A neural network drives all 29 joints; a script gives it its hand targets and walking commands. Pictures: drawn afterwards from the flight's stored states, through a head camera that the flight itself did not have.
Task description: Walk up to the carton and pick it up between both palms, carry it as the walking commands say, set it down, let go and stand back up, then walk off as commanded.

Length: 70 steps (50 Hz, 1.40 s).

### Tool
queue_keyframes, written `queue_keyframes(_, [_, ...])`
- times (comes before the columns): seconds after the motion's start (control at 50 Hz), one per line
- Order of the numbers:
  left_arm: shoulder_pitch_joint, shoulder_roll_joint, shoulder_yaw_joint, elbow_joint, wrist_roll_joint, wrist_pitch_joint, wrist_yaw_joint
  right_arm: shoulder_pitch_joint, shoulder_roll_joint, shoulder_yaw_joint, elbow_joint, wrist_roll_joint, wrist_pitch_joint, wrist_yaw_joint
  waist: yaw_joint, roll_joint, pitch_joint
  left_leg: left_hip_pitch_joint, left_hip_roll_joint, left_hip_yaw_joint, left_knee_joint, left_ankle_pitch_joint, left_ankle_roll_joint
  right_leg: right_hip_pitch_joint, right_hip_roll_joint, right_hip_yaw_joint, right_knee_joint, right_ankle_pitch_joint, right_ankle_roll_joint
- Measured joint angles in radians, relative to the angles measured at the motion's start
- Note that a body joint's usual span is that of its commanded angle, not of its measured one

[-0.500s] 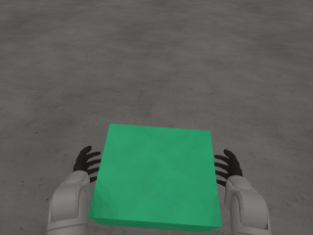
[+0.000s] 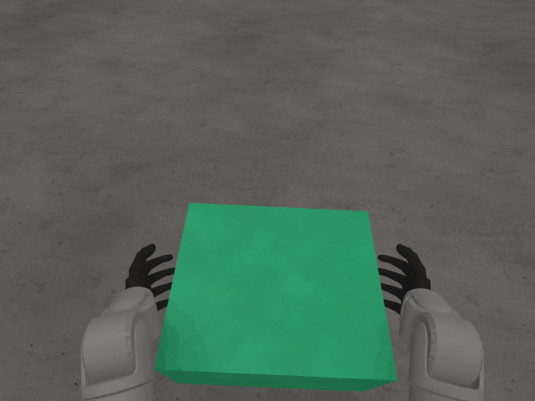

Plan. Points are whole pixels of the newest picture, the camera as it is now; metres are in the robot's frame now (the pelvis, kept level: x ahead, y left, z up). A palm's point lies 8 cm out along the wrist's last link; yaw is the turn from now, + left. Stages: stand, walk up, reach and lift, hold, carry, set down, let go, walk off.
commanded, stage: carry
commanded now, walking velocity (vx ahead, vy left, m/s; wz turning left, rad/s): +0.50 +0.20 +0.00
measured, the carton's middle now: (274, 295) +0.31 +0.01 -0.01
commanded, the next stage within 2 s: none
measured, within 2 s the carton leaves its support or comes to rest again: neither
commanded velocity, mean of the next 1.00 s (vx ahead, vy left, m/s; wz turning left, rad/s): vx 0.50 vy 0.20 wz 0.00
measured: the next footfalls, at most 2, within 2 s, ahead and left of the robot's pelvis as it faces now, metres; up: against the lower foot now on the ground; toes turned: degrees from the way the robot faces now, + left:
left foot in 0.14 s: +0.27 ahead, +0.18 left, +0.00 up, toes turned +8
right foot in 0.66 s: +0.59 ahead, +0.07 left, +0.00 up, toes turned -13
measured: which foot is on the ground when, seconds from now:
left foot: up 0.00-0.12, down 0.14-0.68, up 0.70-1.00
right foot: down 0.00-0.18, up 0.20-0.64, down 0.66-1.00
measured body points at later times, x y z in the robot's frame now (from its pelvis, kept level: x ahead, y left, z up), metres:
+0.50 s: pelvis +0.32 +0.14 +0.00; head +0.35 +0.16 +0.45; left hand +0.60 +0.31 +0.05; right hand +0.58 -0.06 +0.07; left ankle +0.23 +0.17 -0.75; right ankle +0.40 +0.00 -0.69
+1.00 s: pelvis +0.68 +0.24 -0.01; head +0.71 +0.23 +0.44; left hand +0.96 +0.42 +0.05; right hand +0.96 +0.05 +0.05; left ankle +0.82 +0.39 -0.73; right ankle +0.55 +0.08 -0.75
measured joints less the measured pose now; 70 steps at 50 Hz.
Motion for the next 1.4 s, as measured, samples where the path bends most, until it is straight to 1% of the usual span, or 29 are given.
queue_keyframes(0.1, [-0.008,-0.001,-0.002,-0.044,0.006,0.003,-0.011,0.003,0.022,-0.014,-0.043,-0.011,-0.013,0.014,-0.002,-0.008,-0.004,0.039,-0.001,0.06,-0.234,0.185,0.014,0.123,-0.054,0.026,-0.038,-0.067,0.079])
queue_keyframes(0.14, [-0.016,-0.001,0.002,-0.038,0.012,0.004,-0.022,0.004,0.03,-0.018,-0.053,-0.014,-0.008,0.01,-0.011,-0.006,-0.021,0.096,-0.013,0.093,-0.294,0.195,0.021,0.153,-0.08,0.034,0.015,-0.136,0.109])
queue_keyframes(0.16, [-0.028,0.01,0.005,-0.023,0.015,0.001,-0.029,0.004,0.039,-0.018,-0.042,-0.017,-0.019,0.005,-0.022,-0.04,-0.02,0.103,-0.044,0.115,-0.266,0.185,0.04,0.148,-0.124,0.042,0.077,-0.181,0.11])
queue_keyframes(0.18, [-0.038,0.024,0.009,-0.005,0.014,-0.002,-0.035,-0.004,0.04,-0.008,-0.026,-0.02,-0.026,-0.003,-0.026,-0.071,-0.01,0.112,-0.068,0.139,-0.225,0.144,0.063,0.113,-0.162,0.065,0.194,-0.178,0.087])
queue_keyframes(0.2, [-0.039,0.036,0.012,0.01,0.01,-0.007,-0.036,-0.013,0.039,0.002,-0.006,-0.028,-0.03,-0.005,-0.034,-0.065,0.0,0.117,-0.068,0.146,-0.191,0.097,0.081,0.05,-0.162,0.095,0.366,-0.205,0.065])
queue_keyframes(0.24, [-0.032,0.046,0.007,0.031,0.008,-0.007,-0.037,-0.003,0.036,0.013,0.01,-0.031,-0.03,-0.012,-0.041,-0.021,0.015,0.154,-0.05,0.137,-0.208,0.073,0.102,-0.089,-0.094,0.135,0.672,-0.27,0.035])
queue_keyframes(0.26, [-0.031,0.044,0.006,0.039,0.011,-0.004,-0.04,0.012,0.034,0.015,0.009,-0.023,-0.029,-0.02,-0.039,-0.01,0.024,0.181,-0.045,0.135,-0.232,0.069,0.106,-0.149,-0.068,0.134,0.767,-0.261,0.023])
queue_keyframes(0.3, [-0.02,0.031,0.008,0.039,0.021,-0.002,-0.047,0.039,0.031,0.017,-0.006,0.001,-0.023,-0.039,-0.037,-0.002,0.038,0.24,-0.044,0.133,-0.291,0.049,0.106,-0.246,-0.032,0.114,0.829,-0.206,0.009])
queue_keyframes(0.34, [-0.01,0.015,0.006,0.022,0.025,-0.005,-0.045,0.053,0.03,0.009,-0.025,0.013,-0.023,-0.039,-0.037,-0.004,0.049,0.295,-0.051,0.134,-0.341,0.035,0.109,-0.323,-0.015,0.09,0.807,-0.151,0.002])
queue_keyframes(0.44, [0.017,0.001,-0.036,-0.051,0.032,-0.015,-0.031,0.07,0.029,-0.015,-0.073,0.013,-0.046,0.002,-0.042,-0.012,0.047,0.439,-0.094,0.12,-0.449,-0.003,0.123,-0.445,0.0,0.054,0.657,-0.042,-0.002])
queue_keyframes(0.52, [0.032,0.003,-0.04,-0.072,0.038,-0.011,-0.035,0.074,0.028,-0.004,-0.079,0.006,-0.045,0.01,-0.032,-0.01,0.006,0.564,-0.126,0.116,-0.5,-0.07,0.128,-0.46,0.014,0.016,0.465,0.027,-0.015])
queue_keyframes(0.58, [0.027,0.003,-0.037,-0.057,0.041,-0.002,-0.034,0.066,0.028,-0.004,-0.065,-0.016,-0.034,0.023,-0.023,0.0,-0.03,0.643,-0.144,0.11,-0.502,-0.144,0.125,-0.431,0.039,-0.027,0.334,0.077,-0.044])
queue_keyframes(0.64, [0.016,0.013,-0.038,-0.018,0.034,-0.001,-0.029,0.054,0.023,-0.002,-0.043,-0.026,-0.019,0.019,-0.02,0.008,-0.049,0.663,-0.15,0.124,-0.35,-0.254,0.114,-0.339,0.074,-0.077,0.225,0.11,-0.071])
queue_keyframes(0.66, [0.011,0.011,-0.04,0.008,0.028,-0.005,-0.022,0.054,0.013,-0.002,-0.033,-0.029,-0.014,0.019,-0.016,0.018,-0.056,0.623,-0.138,0.131,-0.209,-0.255,0.102,-0.312,0.077,-0.087,0.222,0.105,-0.116])
queue_keyframes(0.68, [0.001,0.003,-0.043,0.037,0.025,-0.012,-0.011,0.047,-0.005,-0.006,-0.017,-0.028,-0.007,0.021,-0.006,0.042,-0.054,0.551,-0.118,0.111,-0.011,-0.215,0.081,-0.305,0.077,-0.096,0.26,0.07,-0.138])
queue_keyframes(0.72, [-0.012,-0.002,-0.044,0.08,0.021,-0.013,0.009,0.023,-0.029,-0.009,0.028,-0.027,0.004,0.027,0.016,0.056,-0.039,0.364,-0.131,0.017,0.389,-0.169,0.035,-0.276,0.075,-0.091,0.287,0.006,-0.131])
queue_keyframes(0.74, [-0.009,-0.001,-0.039,0.09,0.019,-0.012,0.015,0.013,-0.032,-0.006,0.052,-0.027,0.005,0.026,0.022,0.054,-0.032,0.278,-0.127,-0.007,0.519,-0.134,0.024,-0.249,0.077,-0.084,0.267,-0.004,-0.113])
queue_keyframes(0.78, [0.008,0.002,-0.023,0.093,0.009,-0.01,0.022,0.003,-0.022,-0.002,0.085,-0.028,0.004,0.02,0.028,0.042,-0.019,0.136,-0.095,-0.035,0.605,-0.061,0.01,-0.188,0.075,-0.069,0.208,-0.005,-0.082])
queue_keyframes(0.84, [0.032,0.003,-0.007,0.061,-0.012,-0.006,0.032,0.007,-0.003,0.004,0.086,-0.031,-0.008,0.019,0.026,0.016,-0.001,0.013,-0.032,-0.055,0.437,-0.011,-0.005,-0.099,0.049,-0.041,0.13,-0.018,-0.055])
queue_keyframes(0.92, [0.02,0.002,-0.006,0.01,-0.027,-0.014,0.032,0.012,0.011,-0.005,0.026,-0.024,-0.029,0.017,0.011,0.005,0.02,-0.014,0.022,-0.041,0.024,0.058,-0.016,0.012,-0.001,-0.013,0.04,-0.042,0.008])
queue_keyframes(1.02, [-0.007,-0.001,-0.009,-0.032,0.003,-0.033,-0.018,0.023,0.027,-0.009,-0.065,-0.017,-0.039,0.006,-0.016,-0.002,0.02,0.068,-0.003,0.067,-0.291,0.241,0.001,0.135,-0.084,0.006,0.019,-0.127,0.097])
queue_keyframes(1.04, [-0.007,0.002,-0.006,-0.044,0.011,-0.032,-0.03,0.024,0.035,-0.007,-0.074,-0.017,-0.041,0.003,-0.024,-0.008,0.016,0.101,-0.017,0.094,-0.309,0.207,0.017,0.138,-0.108,0.012,0.066,-0.164,0.105])
queue_keyframes(1.06, [-0.017,0.013,0.001,-0.042,0.016,-0.032,-0.042,0.023,0.038,0.005,-0.068,-0.015,-0.053,-0.007,-0.037,-0.043,0.022,0.111,-0.048,0.12,-0.281,0.154,0.039,0.111,-0.152,0.031,0.169,-0.189,0.096])
queue_keyframes(1.08, [-0.026,0.024,0.009,-0.036,0.016,-0.031,-0.05,0.015,0.037,0.018,-0.061,-0.016,-0.056,-0.016,-0.043,-0.053,0.036,0.115,-0.057,0.13,-0.245,0.115,0.057,0.051,-0.157,0.068,0.341,-0.188,0.079])
queue_keyframes(1.12, [-0.024,0.037,0.012,-0.025,0.014,-0.03,-0.056,0.01,0.035,0.031,-0.051,-0.016,-0.048,-0.028,-0.04,-0.024,0.058,0.147,-0.036,0.13,-0.232,0.081,0.077,-0.092,-0.086,0.12,0.671,-0.266,0.044])
queue_keyframes(1.16, [-0.006,0.028,0.009,-0.028,0.021,-0.023,-0.058,0.032,0.033,0.035,-0.055,-0.008,-0.04,-0.033,-0.035,-0.005,0.067,0.207,-0.024,0.13,-0.279,0.064,0.074,-0.201,-0.026,0.109,0.812,-0.266,0.016])
queue_keyframes(1.22, [0.022,-0.002,0.0,-0.049,0.031,-0.023,-0.051,0.061,0.03,0.02,-0.073,0.004,-0.038,-0.021,-0.035,-0.005,0.072,0.304,-0.035,0.13,-0.364,0.048,0.078,-0.312,0.007,0.068,0.779,-0.181,0.0])
queue_keyframes(1.34, [0.054,0.005,-0.046,-0.1,0.031,-0.009,-0.033,0.087,0.028,0.008,-0.106,0.006,-0.035,0.003,-0.035,-0.019,0.04,0.491,-0.094,0.125,-0.466,-0.032,0.092,-0.413,0.009,0.03,0.497,-0.048,-0.005])
queue_keyframes(1.4, [0.061,0.005,-0.043,-0.111,0.033,-0.001,-0.037,0.087,0.028,0.018,-0.114,-0.007,-0.025,0.01,-0.029,-0.013,0.007,0.576,-0.117,0.121,-0.486,-0.096,0.089,-0.408,0.021,-0.008,0.339,0.032,-0.029])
